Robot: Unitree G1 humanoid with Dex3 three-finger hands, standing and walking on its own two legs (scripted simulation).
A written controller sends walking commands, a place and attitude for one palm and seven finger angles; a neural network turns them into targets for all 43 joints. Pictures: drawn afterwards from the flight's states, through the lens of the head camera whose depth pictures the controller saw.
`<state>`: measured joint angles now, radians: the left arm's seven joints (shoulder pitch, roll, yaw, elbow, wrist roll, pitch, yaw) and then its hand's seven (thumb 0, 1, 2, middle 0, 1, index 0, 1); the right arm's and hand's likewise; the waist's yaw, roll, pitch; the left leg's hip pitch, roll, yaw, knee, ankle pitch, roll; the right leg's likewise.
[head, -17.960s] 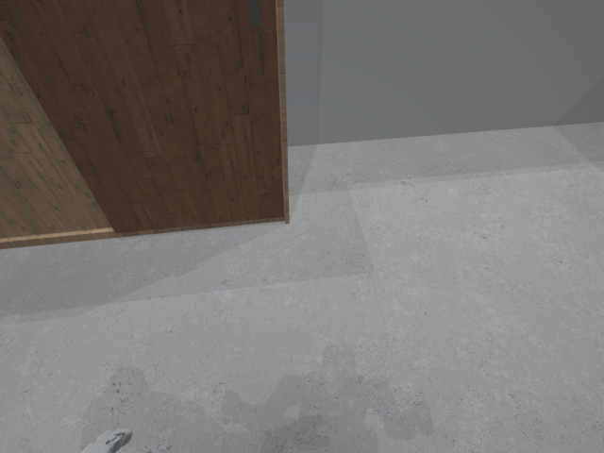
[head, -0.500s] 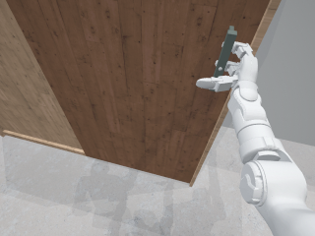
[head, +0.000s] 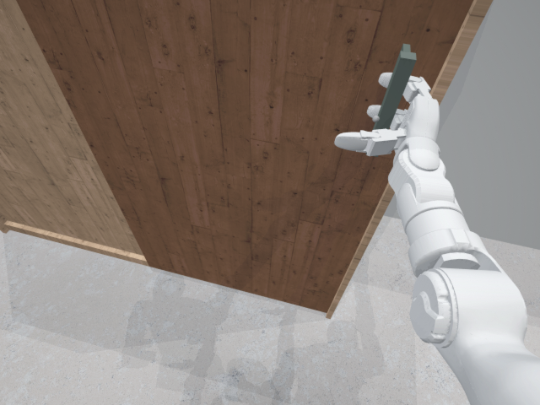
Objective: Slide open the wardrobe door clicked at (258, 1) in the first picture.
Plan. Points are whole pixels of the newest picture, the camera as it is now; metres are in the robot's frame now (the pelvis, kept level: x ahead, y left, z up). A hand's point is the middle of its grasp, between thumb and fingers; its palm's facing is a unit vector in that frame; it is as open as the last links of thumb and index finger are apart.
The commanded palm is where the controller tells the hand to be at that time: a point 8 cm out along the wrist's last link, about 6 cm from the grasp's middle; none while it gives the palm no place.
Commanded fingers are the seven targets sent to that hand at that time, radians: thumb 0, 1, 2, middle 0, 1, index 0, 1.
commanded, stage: slide the fingers in behind the handle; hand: right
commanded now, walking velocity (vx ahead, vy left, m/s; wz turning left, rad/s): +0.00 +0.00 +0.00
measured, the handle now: (388, 103) +0.54 -0.10 +0.19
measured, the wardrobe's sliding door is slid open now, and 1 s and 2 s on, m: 0.00 0.00 0.00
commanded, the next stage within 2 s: grip the handle and tug to test in 0.10 s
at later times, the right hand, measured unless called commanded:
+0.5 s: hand (383, 120) +0.49 -0.09 +0.19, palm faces +0.10 +0.99 +0.02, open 11.7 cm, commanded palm +0.46 -0.14 +0.19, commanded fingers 0.00 -0.25 -0.62 0.38 1.31 0.38 1.31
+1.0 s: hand (373, 119) +0.50 -0.07 +0.18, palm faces +0.09 +1.00 +0.03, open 5.4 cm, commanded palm +0.46 -0.13 +0.19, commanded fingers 0.00 -0.90 -0.90 0.45 1.40 0.45 1.40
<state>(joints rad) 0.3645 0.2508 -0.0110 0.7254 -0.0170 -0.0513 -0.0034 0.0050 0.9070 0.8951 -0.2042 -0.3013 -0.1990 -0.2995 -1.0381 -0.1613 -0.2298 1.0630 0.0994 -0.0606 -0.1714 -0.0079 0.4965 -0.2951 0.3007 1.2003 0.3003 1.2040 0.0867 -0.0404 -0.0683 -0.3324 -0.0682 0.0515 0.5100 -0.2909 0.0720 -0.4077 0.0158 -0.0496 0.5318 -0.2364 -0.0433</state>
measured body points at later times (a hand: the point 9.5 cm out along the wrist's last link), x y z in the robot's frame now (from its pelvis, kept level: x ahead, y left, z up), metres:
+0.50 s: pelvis +0.00 +0.00 +0.00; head +0.03 +0.01 +0.45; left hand +0.05 +0.25 -0.13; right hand +0.48 -0.14 +0.19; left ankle -0.02 +0.07 -0.73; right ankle +0.02 -0.09 -0.73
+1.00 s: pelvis +0.00 -0.01 +0.00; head +0.03 +0.00 +0.45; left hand +0.04 +0.24 -0.13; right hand +0.49 -0.13 +0.19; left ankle -0.02 +0.07 -0.73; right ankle +0.02 -0.09 -0.73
